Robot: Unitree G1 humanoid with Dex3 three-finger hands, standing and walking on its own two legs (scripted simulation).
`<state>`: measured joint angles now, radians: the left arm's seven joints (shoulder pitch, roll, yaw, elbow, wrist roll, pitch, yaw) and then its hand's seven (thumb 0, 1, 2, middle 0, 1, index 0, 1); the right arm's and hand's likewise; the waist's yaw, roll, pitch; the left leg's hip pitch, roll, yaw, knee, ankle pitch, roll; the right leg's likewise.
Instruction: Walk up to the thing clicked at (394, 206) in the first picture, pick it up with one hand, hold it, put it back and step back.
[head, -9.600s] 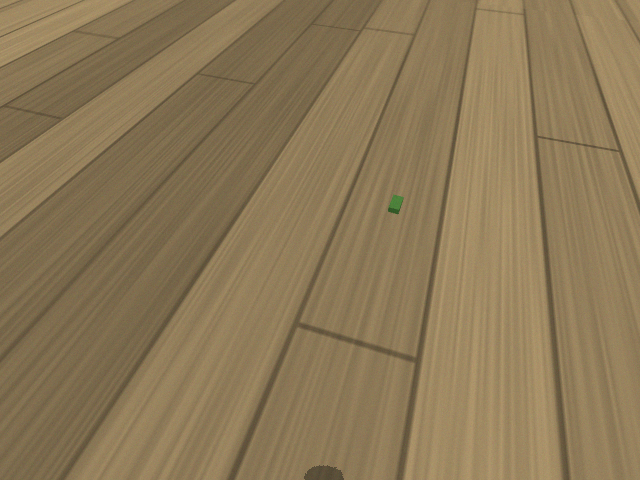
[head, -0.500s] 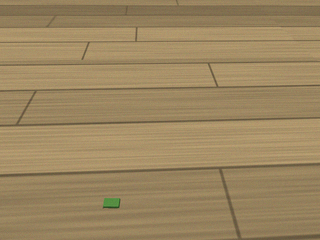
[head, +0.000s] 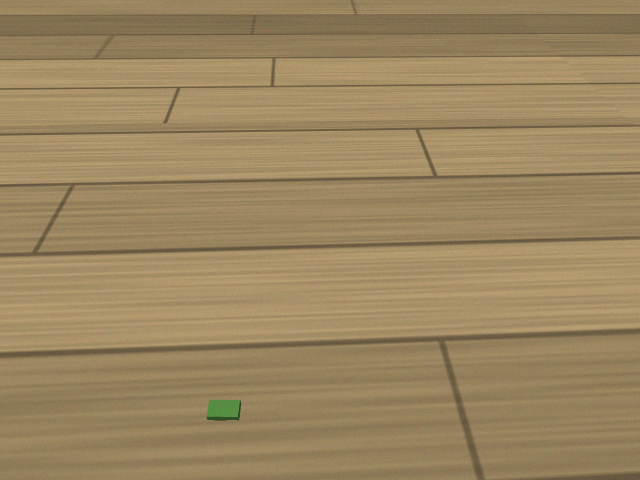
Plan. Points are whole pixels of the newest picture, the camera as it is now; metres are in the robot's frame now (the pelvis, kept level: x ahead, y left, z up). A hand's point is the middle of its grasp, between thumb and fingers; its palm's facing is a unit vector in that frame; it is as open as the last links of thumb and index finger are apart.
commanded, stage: stand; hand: left
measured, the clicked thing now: (224, 409) +0.47 +0.28 -0.77
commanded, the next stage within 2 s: none
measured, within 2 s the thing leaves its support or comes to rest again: neither
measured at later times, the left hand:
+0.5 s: hand out of the picture +0.06 +0.25 -0.16, palm faces -0.04 -0.94 -0.35, open 7.4 cm
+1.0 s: hand out of the picture +0.07 +0.26 -0.16, palm faces -0.04 -0.93 -0.35, open 7.4 cm
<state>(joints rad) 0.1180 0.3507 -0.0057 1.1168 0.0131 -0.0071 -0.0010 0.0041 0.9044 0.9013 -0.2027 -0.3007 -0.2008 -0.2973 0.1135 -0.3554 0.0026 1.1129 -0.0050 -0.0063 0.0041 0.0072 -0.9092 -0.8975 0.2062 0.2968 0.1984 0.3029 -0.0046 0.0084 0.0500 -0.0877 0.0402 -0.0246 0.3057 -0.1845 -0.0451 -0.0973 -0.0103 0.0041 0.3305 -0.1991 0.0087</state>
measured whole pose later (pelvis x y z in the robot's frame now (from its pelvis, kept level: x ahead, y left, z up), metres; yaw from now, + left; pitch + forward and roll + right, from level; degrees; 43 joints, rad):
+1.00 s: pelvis +0.00 +0.00 +0.00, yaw +0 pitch -2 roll +0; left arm 0.12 0.35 0.00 1.12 0.01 0.00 0.00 0.00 0.90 0.90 -0.20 -0.30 -0.20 -0.30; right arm 0.12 -0.36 0.00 1.11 0.00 -0.01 0.00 0.01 -0.91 -0.90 0.21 0.30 0.20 0.30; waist 0.00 0.01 0.05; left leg -0.09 0.04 -0.02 0.31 -0.19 -0.04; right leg -0.10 -0.01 0.01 0.34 -0.20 0.01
